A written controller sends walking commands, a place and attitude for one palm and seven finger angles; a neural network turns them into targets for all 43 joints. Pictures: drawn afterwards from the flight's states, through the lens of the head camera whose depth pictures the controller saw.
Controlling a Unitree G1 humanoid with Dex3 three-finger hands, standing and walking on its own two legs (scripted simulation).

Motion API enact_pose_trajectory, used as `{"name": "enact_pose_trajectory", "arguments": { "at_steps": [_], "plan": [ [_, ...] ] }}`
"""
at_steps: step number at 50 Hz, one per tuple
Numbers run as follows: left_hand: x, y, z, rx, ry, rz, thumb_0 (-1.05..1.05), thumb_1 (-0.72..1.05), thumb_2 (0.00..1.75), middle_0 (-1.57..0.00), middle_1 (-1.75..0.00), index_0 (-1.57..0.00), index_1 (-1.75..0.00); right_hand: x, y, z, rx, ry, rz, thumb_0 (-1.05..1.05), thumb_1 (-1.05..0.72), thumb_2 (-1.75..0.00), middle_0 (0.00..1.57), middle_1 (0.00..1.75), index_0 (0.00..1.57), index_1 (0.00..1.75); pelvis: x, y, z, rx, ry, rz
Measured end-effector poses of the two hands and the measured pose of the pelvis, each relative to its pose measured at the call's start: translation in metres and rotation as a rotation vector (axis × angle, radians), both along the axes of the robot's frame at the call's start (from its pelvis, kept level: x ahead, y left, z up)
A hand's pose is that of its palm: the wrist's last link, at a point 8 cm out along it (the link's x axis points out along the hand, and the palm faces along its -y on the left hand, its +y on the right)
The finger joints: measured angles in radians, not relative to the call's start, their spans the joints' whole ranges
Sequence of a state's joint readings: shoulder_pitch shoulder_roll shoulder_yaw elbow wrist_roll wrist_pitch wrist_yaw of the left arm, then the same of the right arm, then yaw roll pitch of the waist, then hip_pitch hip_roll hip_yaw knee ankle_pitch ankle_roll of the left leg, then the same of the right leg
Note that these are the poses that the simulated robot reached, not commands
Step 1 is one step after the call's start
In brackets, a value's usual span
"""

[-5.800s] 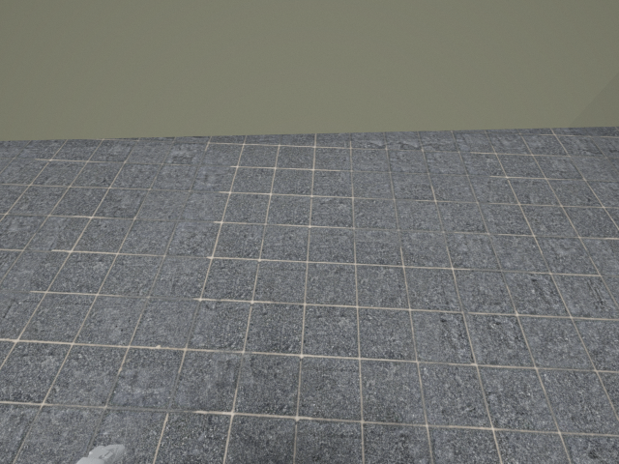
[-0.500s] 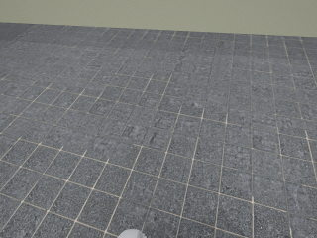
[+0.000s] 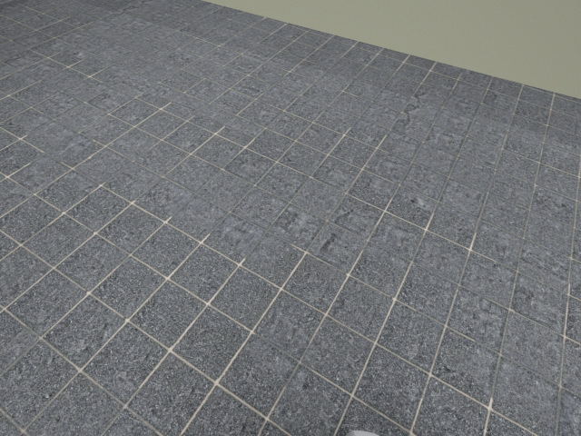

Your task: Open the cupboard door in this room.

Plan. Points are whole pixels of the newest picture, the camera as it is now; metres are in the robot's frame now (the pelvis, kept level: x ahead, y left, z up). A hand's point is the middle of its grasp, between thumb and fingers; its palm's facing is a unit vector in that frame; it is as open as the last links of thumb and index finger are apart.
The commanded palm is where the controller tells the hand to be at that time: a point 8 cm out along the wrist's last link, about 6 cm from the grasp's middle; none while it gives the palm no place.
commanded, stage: turn or walk to find it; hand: left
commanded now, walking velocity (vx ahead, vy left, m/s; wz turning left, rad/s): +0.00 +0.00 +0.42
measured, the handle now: out of the picture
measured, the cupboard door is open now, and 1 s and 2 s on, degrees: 0 0 0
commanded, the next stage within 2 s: none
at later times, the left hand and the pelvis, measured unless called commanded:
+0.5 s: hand out of the picture -0.01 +0.17 -0.17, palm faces +0.27 -0.93 -0.24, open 7.4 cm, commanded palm none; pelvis -0.02 -0.03 -0.01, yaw +15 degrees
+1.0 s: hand out of the picture -0.04 +0.23 -0.16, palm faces +0.44 -0.86 -0.25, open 7.4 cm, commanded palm none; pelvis -0.05 +0.00 +0.00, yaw +26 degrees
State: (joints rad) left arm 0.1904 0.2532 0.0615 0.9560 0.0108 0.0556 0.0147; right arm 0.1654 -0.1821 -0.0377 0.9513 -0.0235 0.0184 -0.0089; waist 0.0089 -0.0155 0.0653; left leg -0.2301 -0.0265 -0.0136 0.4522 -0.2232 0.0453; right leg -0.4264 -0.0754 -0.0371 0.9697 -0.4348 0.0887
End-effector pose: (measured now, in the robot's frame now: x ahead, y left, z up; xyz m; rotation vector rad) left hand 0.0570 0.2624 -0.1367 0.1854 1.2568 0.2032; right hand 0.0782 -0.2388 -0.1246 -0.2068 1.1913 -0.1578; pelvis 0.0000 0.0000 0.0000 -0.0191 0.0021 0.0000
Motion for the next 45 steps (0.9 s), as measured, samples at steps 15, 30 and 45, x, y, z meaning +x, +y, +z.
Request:
{"name": "enact_pose_trajectory", "arguments": {
  "at_steps": [15,30,45],
  "plan": [
    [-0.013,-0.052,0.02,0.036,-0.135,0.074,0.0,0.91,0.89,-0.2,-0.3,-0.2,-0.3,-0.025,-0.045,-0.032,0.047,0.124,0.059,0.0,-0.91,-0.9,0.2,0.3,0.2,0.3,-0.014,-0.037,-0.006,0.036,-0.01,0.154],
    [-0.136,-0.024,-0.022,-0.037,0.048,0.312,0.0,0.9,0.89,-0.2,-0.3,-0.2,-0.3,0.028,0.002,-0.018,-0.044,0.087,0.279,0.01,-0.91,-0.9,0.2,0.3,0.2,0.3,-0.028,-0.004,-0.018,0.014,-0.004,0.31],
    [-0.145,0.016,0.0,-0.004,-0.021,0.397,0.0,0.91,0.9,-0.19,-0.3,-0.19,-0.3,0.043,0.063,0.002,-0.004,-0.004,0.403,0.0,-0.91,-0.9,0.21,0.3,0.2,0.3,-0.044,0.014,0.0,-0.001,-0.005,0.403]
  ]
}}
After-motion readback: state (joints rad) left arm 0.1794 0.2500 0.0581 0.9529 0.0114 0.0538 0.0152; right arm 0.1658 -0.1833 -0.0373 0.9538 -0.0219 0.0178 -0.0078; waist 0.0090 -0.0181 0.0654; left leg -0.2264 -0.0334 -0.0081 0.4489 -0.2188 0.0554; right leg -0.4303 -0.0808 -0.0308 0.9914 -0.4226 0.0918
